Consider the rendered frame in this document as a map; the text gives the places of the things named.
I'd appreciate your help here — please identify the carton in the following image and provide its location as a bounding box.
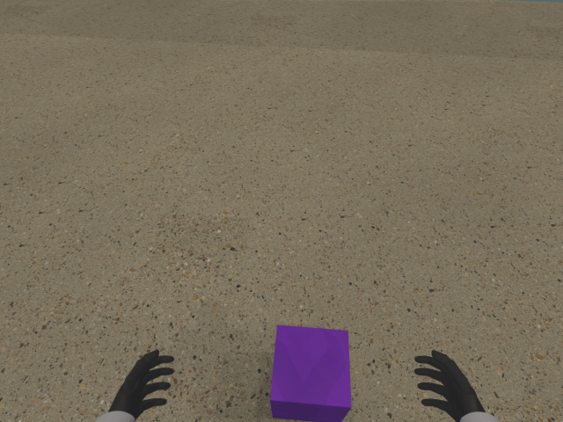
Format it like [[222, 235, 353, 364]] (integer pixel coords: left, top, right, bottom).
[[270, 325, 352, 422]]

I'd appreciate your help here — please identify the robot right hand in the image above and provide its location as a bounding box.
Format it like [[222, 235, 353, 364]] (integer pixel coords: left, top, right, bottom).
[[414, 350, 485, 422]]

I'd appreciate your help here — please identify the robot left hand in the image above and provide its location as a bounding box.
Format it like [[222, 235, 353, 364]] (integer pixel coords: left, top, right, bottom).
[[108, 350, 174, 420]]

